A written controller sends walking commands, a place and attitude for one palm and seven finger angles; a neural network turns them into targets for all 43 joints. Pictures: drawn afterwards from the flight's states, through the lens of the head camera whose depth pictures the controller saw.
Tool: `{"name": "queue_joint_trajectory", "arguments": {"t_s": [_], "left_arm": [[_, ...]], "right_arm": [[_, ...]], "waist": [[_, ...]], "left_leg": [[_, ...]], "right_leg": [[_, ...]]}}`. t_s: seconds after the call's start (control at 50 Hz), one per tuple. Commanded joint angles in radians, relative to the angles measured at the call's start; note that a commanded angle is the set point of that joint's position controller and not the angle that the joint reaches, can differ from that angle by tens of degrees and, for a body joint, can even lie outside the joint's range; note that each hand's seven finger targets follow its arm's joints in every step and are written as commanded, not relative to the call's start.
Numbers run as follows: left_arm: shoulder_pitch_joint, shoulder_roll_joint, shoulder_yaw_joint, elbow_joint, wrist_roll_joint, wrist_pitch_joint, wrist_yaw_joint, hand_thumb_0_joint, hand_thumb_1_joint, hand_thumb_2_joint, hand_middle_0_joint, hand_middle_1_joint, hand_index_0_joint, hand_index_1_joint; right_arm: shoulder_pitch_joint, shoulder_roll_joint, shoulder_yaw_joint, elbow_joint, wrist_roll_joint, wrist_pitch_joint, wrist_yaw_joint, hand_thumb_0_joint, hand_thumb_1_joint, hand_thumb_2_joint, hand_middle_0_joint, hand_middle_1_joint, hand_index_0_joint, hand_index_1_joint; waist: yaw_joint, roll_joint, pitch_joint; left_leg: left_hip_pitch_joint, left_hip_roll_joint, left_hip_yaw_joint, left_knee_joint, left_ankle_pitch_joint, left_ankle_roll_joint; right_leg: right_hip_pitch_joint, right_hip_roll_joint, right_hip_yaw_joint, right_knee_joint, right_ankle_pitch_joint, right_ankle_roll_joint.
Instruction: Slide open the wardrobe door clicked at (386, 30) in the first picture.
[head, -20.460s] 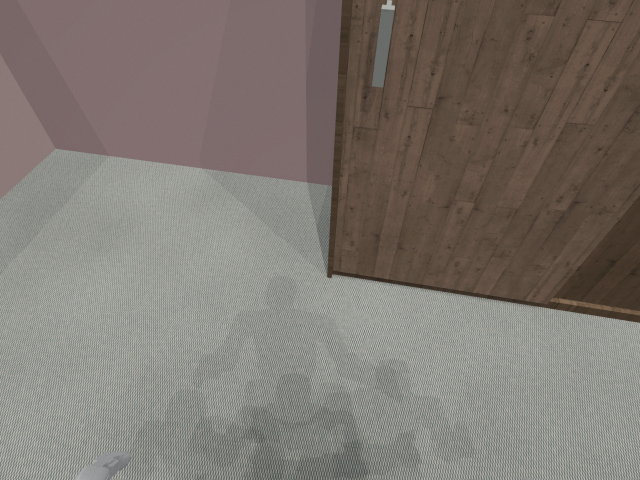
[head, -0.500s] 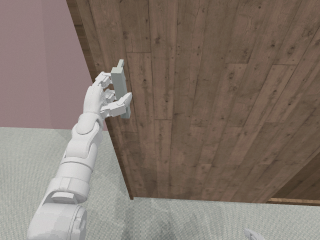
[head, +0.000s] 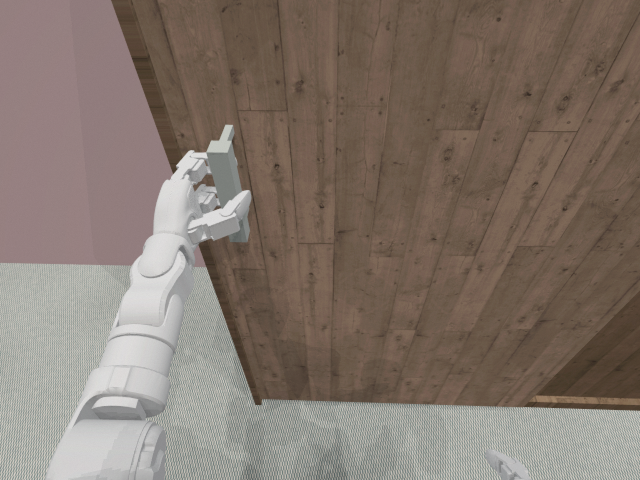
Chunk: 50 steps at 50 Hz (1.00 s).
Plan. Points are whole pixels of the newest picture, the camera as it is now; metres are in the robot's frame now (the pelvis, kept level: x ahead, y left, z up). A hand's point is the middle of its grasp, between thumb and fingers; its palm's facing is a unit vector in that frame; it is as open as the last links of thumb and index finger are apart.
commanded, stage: grip the handle and tug to test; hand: left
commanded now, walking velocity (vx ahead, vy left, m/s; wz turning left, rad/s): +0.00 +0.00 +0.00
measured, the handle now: (234, 185) +0.46 +0.13 +0.14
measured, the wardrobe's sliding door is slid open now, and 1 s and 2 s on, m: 0.00 0.01 0.05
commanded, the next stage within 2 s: tug the door sideways, standing still in 0.18 s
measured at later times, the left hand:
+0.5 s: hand (230, 212) +0.40 +0.12 +0.15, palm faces +0.01 -1.00 -0.01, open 7.5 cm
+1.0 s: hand (246, 214) +0.40 +0.10 +0.15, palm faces +0.03 -1.00 -0.04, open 7.5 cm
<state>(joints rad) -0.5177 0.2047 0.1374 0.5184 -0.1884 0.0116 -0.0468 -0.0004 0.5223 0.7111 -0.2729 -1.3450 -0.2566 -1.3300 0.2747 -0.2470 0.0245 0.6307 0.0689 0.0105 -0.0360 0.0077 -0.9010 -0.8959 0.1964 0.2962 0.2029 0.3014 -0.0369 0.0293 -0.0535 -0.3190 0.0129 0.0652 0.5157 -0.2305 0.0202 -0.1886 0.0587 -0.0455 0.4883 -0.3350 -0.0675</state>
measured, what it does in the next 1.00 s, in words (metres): stands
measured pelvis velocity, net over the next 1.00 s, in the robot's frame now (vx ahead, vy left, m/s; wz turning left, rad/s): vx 0.00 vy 0.01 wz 0.08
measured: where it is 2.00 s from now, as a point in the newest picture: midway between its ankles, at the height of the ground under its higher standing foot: outside the picture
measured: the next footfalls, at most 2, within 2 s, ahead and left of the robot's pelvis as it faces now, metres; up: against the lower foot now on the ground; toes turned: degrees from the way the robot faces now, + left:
right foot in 1.48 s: +0.06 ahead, -0.17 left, +0.00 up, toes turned -5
left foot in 1.72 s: +0.07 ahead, +0.04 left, +0.00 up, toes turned +11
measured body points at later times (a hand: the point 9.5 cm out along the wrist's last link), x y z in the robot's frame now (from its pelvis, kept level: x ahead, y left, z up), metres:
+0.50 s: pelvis +0.03 +0.00 +0.00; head +0.03 -0.02 +0.45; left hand +0.39 +0.18 +0.15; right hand +0.19 -0.24 -0.10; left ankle +0.02 +0.11 -0.73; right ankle -0.05 -0.07 -0.73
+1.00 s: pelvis +0.00 +0.01 +0.00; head +0.02 -0.01 +0.45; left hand +0.39 +0.16 +0.15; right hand +0.16 -0.21 -0.12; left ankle +0.02 +0.11 -0.73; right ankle -0.05 -0.07 -0.73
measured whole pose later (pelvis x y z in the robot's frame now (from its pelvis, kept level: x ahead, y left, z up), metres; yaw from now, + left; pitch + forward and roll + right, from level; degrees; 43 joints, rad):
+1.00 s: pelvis +0.00 +0.01 +0.00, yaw +4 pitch +2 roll +0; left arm -0.57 0.09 -0.05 0.43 -0.15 0.08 0.10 -0.01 0.59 0.79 -0.16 -1.33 -0.13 -1.33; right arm 0.24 -0.23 0.02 0.66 0.04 0.01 -0.01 0.01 -0.90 -0.90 0.20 0.30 0.20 0.30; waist 0.01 0.05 -0.03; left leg -0.36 -0.03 0.00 0.56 -0.25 0.03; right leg -0.20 0.03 -0.11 0.53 -0.37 -0.06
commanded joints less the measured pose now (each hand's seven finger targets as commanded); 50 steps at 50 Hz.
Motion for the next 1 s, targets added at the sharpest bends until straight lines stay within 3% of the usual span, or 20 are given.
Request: {"name": "queue_joint_trajectory", "arguments": {"t_s": [0.0, 0.02, 0.08, 0.16, 0.2, 0.22, 0.24, 0.26, 0.28, 0.3, 0.36, 0.5, 0.52, 0.62, 0.68, 0.72, 0.8, 0.9, 0.92, 0.98], "left_arm": [[-0.274, 0.115, 0.020, -0.302, -0.007, -0.057, -0.026, 0.000, 0.900, 0.900, -0.450, -1.400, -0.450, -1.400], [-0.223, 0.149, 0.054, -0.310, -0.011, -0.056, -0.023, 0.000, 0.900, 0.900, -0.450, -1.400, -0.450, -1.400], [-0.193, 0.116, 0.016, -0.397, -0.005, -0.042, -0.030, 0.000, 0.900, 0.900, -0.450, -1.400, -0.450, -1.400], [-0.073, 0.134, 0.042, -0.491, -0.007, -0.018, -0.029, 0.000, 0.900, 0.900, -0.450, -1.400, -0.450, -1.400], [-0.038, 0.107, 0.015, -0.541, -0.007, -0.001, -0.032, 0.000, 0.900, 0.900, -0.450, -1.400, -0.450, -1.400], [-0.018, 0.123, 0.025, -0.539, -0.007, 0.008, -0.029, 0.000, 0.900, 0.900, -0.450, -1.400, -0.450, -1.400], [-0.018, 0.106, 0.008, -0.556, -0.005, 0.018, -0.030, 0.000, 0.900, 0.900, -0.450, -1.400, -0.450, -1.400], [-0.007, 0.114, 0.022, -0.574, -0.009, 0.030, -0.026, 0.000, 0.900, 0.900, -0.450, -1.400, -0.450, -1.400], [-0.087, 0.072, -0.035, -0.565, -0.004, 0.045, -0.025, 0.000, 0.900, 0.900, -0.450, -1.400, -0.450, -1.400], [-0.170, 0.084, -0.028, -0.550, -0.001, 0.057, -0.016, 0.000, 0.900, 0.900, -0.450, -1.400, -0.450, -1.400], [-0.268, 0.053, -0.058, -0.506, 0.009, 0.090, 0.006, 0.000, 0.900, 0.900, -0.450, -1.400, -0.450, -1.400], [-0.319, -0.057, -0.170, -0.515, 0.023, 0.097, 0.024, 0.000, 0.900, 0.900, -0.450, -1.400, -0.450, -1.400], [-0.306, -0.065, -0.175, -0.484, 0.022, 0.096, 0.027, 0.000, 0.900, 0.900, -0.450, -1.400, -0.450, -1.400], [-0.363, -0.132, -0.246, -0.460, 0.017, 0.069, 0.019, 0.000, 0.900, 0.900, -0.450, -1.400, -0.450, -1.400], [-0.414, -0.181, -0.291, -0.446, 0.021, 0.056, 0.021, 0.000, 0.900, 0.900, -0.450, -1.400, -0.450, -1.400], [-0.413, -0.203, -0.314, -0.412, 0.022, 0.048, 0.024, 0.000, 0.900, 0.900, -0.450, -1.400, -0.450, -1.400], [-0.478, -0.261, -0.367, -0.402, 0.029, 0.027, 0.033, 0.000, 0.900, 0.900, -0.450, -1.400, -0.450, -1.400], [-0.525, -0.281, -0.382, -0.358, 0.031, 0.007, 0.050, 0.000, 0.900, 0.900, -0.450, -1.400, -0.450, -1.400], [-0.520, -0.267, -0.374, -0.343, 0.030, 0.002, 0.055, 0.000, 0.900, 0.900, -0.450, -1.400, -0.450, -1.400], [-0.552, -0.298, -0.393, -0.317, 0.034, -0.007, 0.065, 0.000, 0.900, 0.900, -0.450, -1.400, -0.450, -1.400]], "right_arm": [[-0.085, -0.121, -0.044, -0.157, -0.003, -0.051, -0.003, 0.000, -0.900, -0.900, 0.200, 0.300, 0.200, 0.300], [-0.080, -0.128, -0.048, -0.162, -0.006, -0.049, -0.003, 0.000, -0.900, -0.900, 0.200, 0.300, 0.200, 0.300], [-0.100, -0.120, -0.045, -0.177, -0.003, -0.047, 0.001, 0.000, -0.900, -0.900, 0.200, 0.300, 0.200, 0.300], [-0.114, -0.119, -0.047, -0.201, -0.007, -0.042, 0.005, 0.000, -0.900, -0.900, 0.200, 0.300, 0.200, 0.300], [-0.124, -0.114, -0.045, -0.210, -0.005, -0.039, 0.006, 0.000, -0.900, -0.900, 0.200, 0.300, 0.200, 0.300], [-0.117, -0.120, -0.047, -0.209, -0.007, -0.035, 0.004, 0.000, -0.900, -0.900, 0.200, 0.300, 0.200, 0.300], [-0.128, -0.115, -0.045, -0.208, -0.005, -0.033, 0.004, 0.000, -0.900, -0.900, 0.200, 0.300, 0.200, 0.300], [-0.124, -0.116, -0.045, -0.212, -0.007, -0.032, 0.004, 0.000, -0.900, -0.900, 0.200, 0.300, 0.200, 0.300], [-0.128, -0.116, -0.042, -0.203, -0.006, -0.029, 0.000, 0.000, -0.900, -0.900, 0.200, 0.300, 0.200, 0.300], [-0.116, -0.118, -0.046, -0.185, -0.007, -0.025, -0.005, 0.000, -0.900, -0.900, 0.200, 0.300, 0.200, 0.300], [-0.106, -0.118, -0.048, -0.163, -0.011, -0.016, -0.013, 0.000, -0.900, -0.900, 0.200, 0.300, 0.200, 0.300], [-0.100, -0.108, -0.049, -0.147, -0.023, -0.008, -0.010, 0.000, -0.900, -0.900, 0.200, 0.300, 0.200, 0.300], [-0.095, -0.112, -0.050, -0.145, -0.026, -0.007, -0.011, 0.000, -0.900, -0.900, 0.200, 0.300, 0.200, 0.300], [-0.107, -0.109, -0.046, -0.142, -0.027, -0.012, -0.009, 0.000, -0.900, -0.900, 0.200, 0.300, 0.200, 0.300], [-0.115, -0.096, -0.039, -0.140, -0.025, -0.019, -0.005, 0.000, -0.900, -0.900, 0.200, 0.300, 0.200, 0.300], [-0.112, -0.098, -0.038, -0.135, -0.027, -0.022, -0.002, 0.000, -0.900, -0.900, 0.200, 0.300, 0.200, 0.300], [-0.112, -0.088, -0.038, -0.127, -0.026, -0.038, 0.005, 0.000, -0.900, -0.900, 0.200, 0.300, 0.200, 0.300], [-0.101, -0.088, -0.038, -0.111, -0.028, -0.052, 0.013, 0.000, -0.900, -0.900, 0.200, 0.300, 0.200, 0.300], [-0.097, -0.094, -0.042, -0.107, -0.029, -0.053, 0.013, 0.000, -0.900, -0.900, 0.200, 0.300, 0.200, 0.300], [-0.095, -0.087, -0.039, -0.099, -0.027, -0.062, 0.018, 0.000, -0.900, -0.900, 0.200, 0.300, 0.200, 0.300]], "waist": [[0.045, -0.040, -0.295], [0.055, -0.087, -0.304], [0.057, -0.045, -0.303], [0.076, -0.061, -0.317], [0.075, -0.033, -0.311], [0.072, -0.065, -0.305], [0.069, -0.036, -0.287], [0.071, -0.056, -0.295], [0.043, -0.043, -0.263], [0.025, -0.047, -0.254], [-0.001, -0.040, -0.240], [-0.014, -0.013, -0.331], [-0.017, -0.066, -0.314], [-0.027, -0.094, -0.292], [-0.030, -0.045, -0.291], [-0.034, -0.069, -0.270], [-0.044, -0.027, -0.282], [-0.046, -0.039, -0.291], [-0.048, -0.084, -0.291], [-0.046, -0.046, -0.291]], "left_leg": [[0.249, -0.024, -0.043, 0.000, 0.322, 0.041], [0.236, -0.022, -0.042, 0.002, 0.338, 0.042], [0.253, -0.021, -0.038, -0.003, 0.373, 0.038], [0.261, -0.019, -0.032, -0.004, 0.425, 0.039], [0.279, -0.016, -0.031, -0.002, 0.458, 0.037], [0.274, -0.013, -0.031, 0.001, 0.463, 0.037], [0.280, -0.012, -0.030, -0.003, 0.469, 0.037], [0.285, -0.011, -0.034, -0.001, 0.475, 0.037], [0.286, -0.012, -0.033, 0.000, 0.463, 0.038], [0.299, -0.010, -0.038, 0.005, 0.454, 0.037], [0.312, -0.009, -0.047, 0.016, 0.450, 0.037], [0.380, -0.009, -0.082, 0.041, 0.525, 0.031], [0.367, -0.008, -0.084, 0.044, 0.518, 0.036], [0.354, -0.012, -0.094, 0.042, 0.461, 0.039], [0.367, -0.015, -0.102, 0.044, 0.441, 0.036], [0.352, -0.013, -0.110, 0.044, 0.405, 0.036], [0.374, -0.011, -0.125, 0.043, 0.368, 0.027], [0.366, -0.012, -0.137, 0.041, 0.329, 0.023], [0.358, -0.010, -0.137, 0.041, 0.328, 0.028], [0.365, -0.008, -0.144, 0.038, 0.313, 0.020]], "right_leg": [[0.007, -0.038, 0.045, -0.042, 0.571, 0.062], [0.040, -0.043, 0.044, -0.038, 0.607, 0.069], [0.043, -0.043, 0.045, -0.027, 0.653, 0.067], [0.087, -0.050, 0.046, -0.018, 0.743, 0.074], [0.082, -0.049, 0.044, -0.015, 0.758, 0.074], [0.093, -0.050, 0.041, -0.017, 0.758, 0.075], [0.072, -0.048, 0.042, -0.020, 0.756, 0.074], [0.078, -0.047, 0.040, -0.020, 0.762, 0.075], [0.049, -0.046, 0.040, -0.027, 0.745, 0.075], [0.019, -0.042, 0.038, -0.034, 0.717, 0.073], [-0.025, -0.038, 0.036, -0.039, 0.671, 0.070], [-0.055, -0.037, 0.018, -0.017, 0.633, 0.058], [-0.055, -0.036, 0.016, -0.021, 0.640, 0.063], [-0.071, -0.039, 0.016, -0.026, 0.597, 0.063], [-0.102, -0.037, 0.014, -0.024, 0.554, 0.056], [-0.112, -0.036, 0.010, -0.028, 0.516, 0.056], [-0.158, -0.032, 0.003, -0.021, 0.446, 0.047], [-0.176, -0.029, -0.002, -0.018, 0.398, 0.044], [-0.165, -0.030, 0.000, -0.023, 0.403, 0.049], [-0.190, -0.026, -0.006, -0.014, 0.365, 0.041]]}}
